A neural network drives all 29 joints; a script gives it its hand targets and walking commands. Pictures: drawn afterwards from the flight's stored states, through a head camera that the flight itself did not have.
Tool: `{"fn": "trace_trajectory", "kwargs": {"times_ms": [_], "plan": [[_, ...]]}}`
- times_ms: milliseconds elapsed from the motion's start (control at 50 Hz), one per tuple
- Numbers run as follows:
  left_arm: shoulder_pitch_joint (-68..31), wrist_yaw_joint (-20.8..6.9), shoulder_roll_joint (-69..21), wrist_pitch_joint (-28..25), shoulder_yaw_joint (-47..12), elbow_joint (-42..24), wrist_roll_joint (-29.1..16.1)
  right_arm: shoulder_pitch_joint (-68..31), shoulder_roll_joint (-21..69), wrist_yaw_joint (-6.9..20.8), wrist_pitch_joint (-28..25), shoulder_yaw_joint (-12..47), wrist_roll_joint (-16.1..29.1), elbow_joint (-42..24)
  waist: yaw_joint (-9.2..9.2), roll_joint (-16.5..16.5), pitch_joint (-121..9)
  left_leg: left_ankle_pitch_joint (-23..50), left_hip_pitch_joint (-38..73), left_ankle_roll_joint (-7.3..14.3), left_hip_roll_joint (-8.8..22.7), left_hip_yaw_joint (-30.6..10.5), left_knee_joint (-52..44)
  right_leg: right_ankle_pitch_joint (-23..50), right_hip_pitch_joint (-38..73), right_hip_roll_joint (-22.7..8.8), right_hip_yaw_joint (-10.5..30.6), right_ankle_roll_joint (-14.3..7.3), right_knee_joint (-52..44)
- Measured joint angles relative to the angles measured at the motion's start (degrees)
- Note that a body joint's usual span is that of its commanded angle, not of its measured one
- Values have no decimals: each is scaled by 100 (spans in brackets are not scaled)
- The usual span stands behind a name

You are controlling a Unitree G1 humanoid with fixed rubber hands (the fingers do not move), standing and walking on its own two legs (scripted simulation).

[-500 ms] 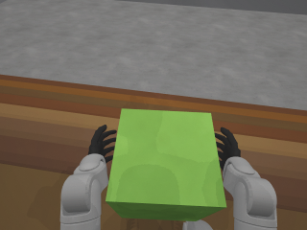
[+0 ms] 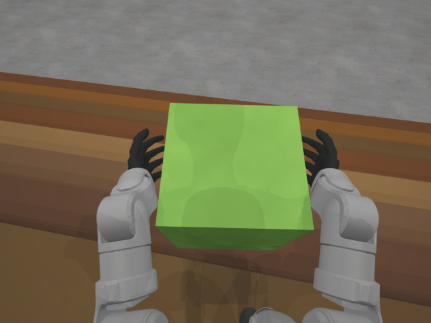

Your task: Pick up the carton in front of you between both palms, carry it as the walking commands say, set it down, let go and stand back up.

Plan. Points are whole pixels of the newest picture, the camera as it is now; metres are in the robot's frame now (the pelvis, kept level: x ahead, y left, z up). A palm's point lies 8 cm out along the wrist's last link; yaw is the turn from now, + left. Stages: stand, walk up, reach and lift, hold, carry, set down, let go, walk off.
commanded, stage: carry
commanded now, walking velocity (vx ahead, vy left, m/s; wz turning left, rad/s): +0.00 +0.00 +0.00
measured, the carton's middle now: (228, 187) +0.35 +0.00 +0.01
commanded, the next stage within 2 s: none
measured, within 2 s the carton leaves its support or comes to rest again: neither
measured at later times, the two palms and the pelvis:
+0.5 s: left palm (122, 180) +0.31 +0.17 +0.11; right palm (323, 182) +0.31 -0.14 +0.10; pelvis -0.01 +0.02 +0.00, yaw +0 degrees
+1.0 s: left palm (119, 186) +0.30 +0.17 +0.12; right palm (327, 187) +0.30 -0.14 +0.11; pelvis -0.02 +0.01 +0.00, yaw +0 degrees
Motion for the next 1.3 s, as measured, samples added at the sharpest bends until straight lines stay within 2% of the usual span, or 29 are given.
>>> {"fn": "trace_trajectory", "kwargs": {"times_ms": [140, 320, 660, 1300], "plan": [[238, 28, 6, 190, -154, -261, 6, 288, 30, 3, 171, 125, -43, -312, 6, 15, -290, -78, 211, 65, -36, 47, -117, -124, 156, -22, 56, 95, -16], [197, 71, 11, 421, -95, 114, 131, 292, 23, -13, 370, 78, -172, 52, 13, 23, -528, -176, 418, 137, -78, 65, -202, -169, 313, -58, 82, 190, -8], [52, 99, 12, 472, 43, 466, 225, 99, -4, -79, 414, -5, -243, 477, -11, -7, -725, 156, 496, 151, -147, 60, -507, 217, 475, -102, 78, 195, -450], [-30, 72, 21, 496, 98, 508, 212, 9, 12, -80, 467, -37, -277, 490, -5, 13, -704, 222, 397, 146, -173, 50, -467, 304, 412, -134, 66, 176, -468]]}}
